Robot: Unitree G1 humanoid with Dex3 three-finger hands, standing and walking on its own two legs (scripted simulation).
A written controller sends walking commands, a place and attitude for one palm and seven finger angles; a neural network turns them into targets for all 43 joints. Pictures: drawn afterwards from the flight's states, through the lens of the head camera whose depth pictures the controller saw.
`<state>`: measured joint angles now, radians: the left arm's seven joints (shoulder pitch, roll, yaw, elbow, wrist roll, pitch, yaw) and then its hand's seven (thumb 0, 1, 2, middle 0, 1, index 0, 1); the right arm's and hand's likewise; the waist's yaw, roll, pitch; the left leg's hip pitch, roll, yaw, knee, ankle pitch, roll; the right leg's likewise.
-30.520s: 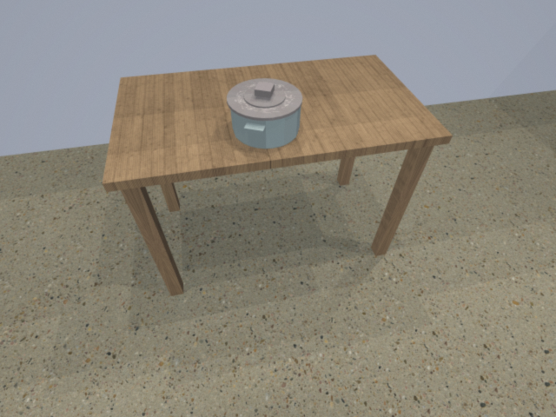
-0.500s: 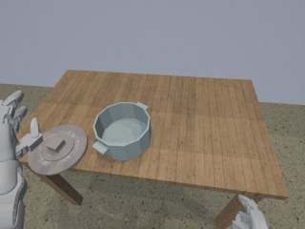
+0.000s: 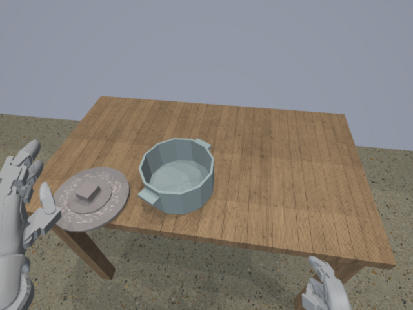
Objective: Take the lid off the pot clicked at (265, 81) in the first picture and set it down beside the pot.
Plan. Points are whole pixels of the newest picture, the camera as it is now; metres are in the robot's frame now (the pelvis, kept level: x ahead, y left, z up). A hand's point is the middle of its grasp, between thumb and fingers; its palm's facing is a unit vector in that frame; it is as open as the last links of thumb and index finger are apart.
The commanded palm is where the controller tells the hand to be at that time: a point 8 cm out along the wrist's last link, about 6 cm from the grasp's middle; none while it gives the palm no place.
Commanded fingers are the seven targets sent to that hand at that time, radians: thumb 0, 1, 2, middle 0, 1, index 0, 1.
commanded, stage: draw the hand back to the body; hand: left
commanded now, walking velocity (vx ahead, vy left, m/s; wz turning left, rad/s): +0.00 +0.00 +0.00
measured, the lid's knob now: (88, 191) +0.39 +0.38 -0.08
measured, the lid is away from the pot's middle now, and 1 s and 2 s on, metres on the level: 0.25 0.25 0.25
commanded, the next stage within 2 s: step back with the hand held close in 0.34 s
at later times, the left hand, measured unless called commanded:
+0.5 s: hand (52, 226) +0.18 +0.25 +0.16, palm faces +0.40 -0.82 -0.41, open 7.4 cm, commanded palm +0.13 +0.28 +0.17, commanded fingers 0.00 0.90 0.90 -0.20 -0.30 -0.20 -0.30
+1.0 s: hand (29, 254) +0.14 +0.26 +0.15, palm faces +0.31 -0.80 -0.51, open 7.4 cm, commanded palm +0.08 +0.30 +0.17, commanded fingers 0.00 0.90 0.90 -0.20 -0.30 -0.20 -0.30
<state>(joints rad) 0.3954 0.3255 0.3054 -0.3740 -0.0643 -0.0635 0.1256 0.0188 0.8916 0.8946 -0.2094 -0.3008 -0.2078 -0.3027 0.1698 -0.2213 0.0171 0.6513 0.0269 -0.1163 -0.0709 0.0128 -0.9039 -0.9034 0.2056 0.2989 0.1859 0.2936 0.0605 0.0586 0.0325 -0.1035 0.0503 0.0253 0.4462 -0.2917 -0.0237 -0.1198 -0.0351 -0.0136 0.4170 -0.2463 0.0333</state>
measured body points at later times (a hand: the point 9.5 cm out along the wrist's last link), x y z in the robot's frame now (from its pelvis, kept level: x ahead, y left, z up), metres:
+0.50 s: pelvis +0.00 +0.00 +0.00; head +0.00 -0.01 +0.45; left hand +0.16 +0.29 +0.18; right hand +0.19 -0.22 -0.09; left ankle -0.03 +0.13 -0.74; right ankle -0.01 -0.14 -0.74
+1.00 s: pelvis -0.05 +0.02 -0.01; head -0.01 +0.02 +0.44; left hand +0.12 +0.30 +0.18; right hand +0.13 -0.21 -0.10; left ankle -0.03 +0.13 -0.74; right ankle -0.01 -0.14 -0.74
